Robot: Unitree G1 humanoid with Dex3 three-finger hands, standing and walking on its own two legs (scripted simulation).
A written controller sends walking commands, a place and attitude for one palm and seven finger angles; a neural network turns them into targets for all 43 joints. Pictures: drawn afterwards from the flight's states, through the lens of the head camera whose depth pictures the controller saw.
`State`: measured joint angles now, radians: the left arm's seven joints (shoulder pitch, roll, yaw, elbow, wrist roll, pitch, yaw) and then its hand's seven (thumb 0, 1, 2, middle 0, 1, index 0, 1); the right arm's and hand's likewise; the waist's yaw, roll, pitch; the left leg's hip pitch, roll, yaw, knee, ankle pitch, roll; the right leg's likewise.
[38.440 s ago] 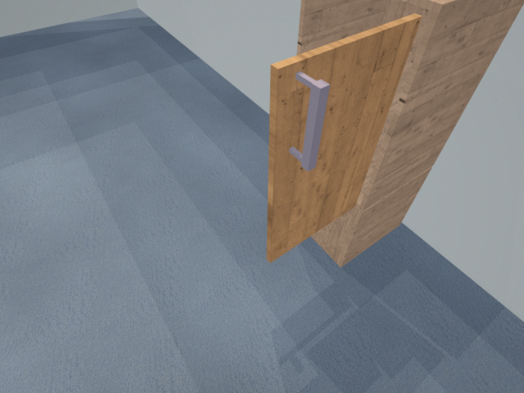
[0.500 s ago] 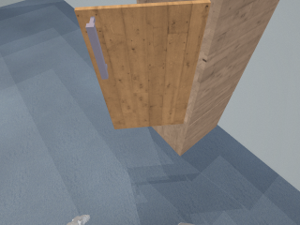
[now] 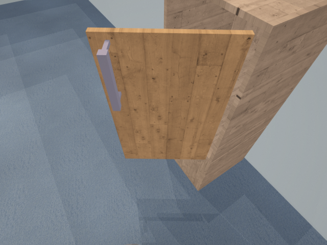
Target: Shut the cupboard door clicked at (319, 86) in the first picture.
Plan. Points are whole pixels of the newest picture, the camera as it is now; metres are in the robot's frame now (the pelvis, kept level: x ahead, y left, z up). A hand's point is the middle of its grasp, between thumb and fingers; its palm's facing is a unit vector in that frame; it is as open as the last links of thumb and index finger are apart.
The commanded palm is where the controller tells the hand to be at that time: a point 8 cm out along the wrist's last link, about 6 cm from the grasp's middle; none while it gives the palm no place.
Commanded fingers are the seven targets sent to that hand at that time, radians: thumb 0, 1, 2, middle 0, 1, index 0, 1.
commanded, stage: come to a stop and stand still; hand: left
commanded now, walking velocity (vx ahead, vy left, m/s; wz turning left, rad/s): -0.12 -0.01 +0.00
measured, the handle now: (112, 78) +0.46 +0.17 +0.15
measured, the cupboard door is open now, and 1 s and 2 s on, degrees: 56 56 56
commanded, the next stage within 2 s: none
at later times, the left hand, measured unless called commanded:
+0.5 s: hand out of the picture +0.05 +0.25 -0.17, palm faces -0.04 -0.97 -0.22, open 7.4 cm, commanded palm none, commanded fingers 0.00 0.90 0.90 -0.20 -0.30 -0.20 -0.30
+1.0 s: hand out of the picture -0.20 +0.28 -0.17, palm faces +0.09 -0.98 -0.18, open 7.4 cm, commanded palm none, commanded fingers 0.00 0.90 0.90 -0.20 -0.30 -0.20 -0.30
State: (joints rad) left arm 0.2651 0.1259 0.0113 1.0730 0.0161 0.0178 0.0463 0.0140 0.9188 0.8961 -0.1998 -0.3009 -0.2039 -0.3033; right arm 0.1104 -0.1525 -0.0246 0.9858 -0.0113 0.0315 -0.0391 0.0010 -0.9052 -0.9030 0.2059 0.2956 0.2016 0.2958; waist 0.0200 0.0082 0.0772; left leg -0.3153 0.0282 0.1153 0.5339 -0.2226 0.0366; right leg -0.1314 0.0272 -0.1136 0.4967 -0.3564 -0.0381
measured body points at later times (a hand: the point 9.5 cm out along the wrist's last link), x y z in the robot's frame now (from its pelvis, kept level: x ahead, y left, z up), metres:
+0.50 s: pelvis -0.05 +0.06 -0.01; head -0.05 +0.08 +0.44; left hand +0.05 +0.30 -0.15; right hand -0.01 -0.18 -0.14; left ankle -0.01 +0.10 -0.73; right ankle -0.07 -0.07 -0.73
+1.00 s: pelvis -0.09 +0.11 +0.00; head -0.10 +0.13 +0.45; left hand -0.20 +0.33 -0.16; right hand -0.03 -0.14 -0.13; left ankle -0.01 +0.11 -0.73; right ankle -0.07 -0.06 -0.73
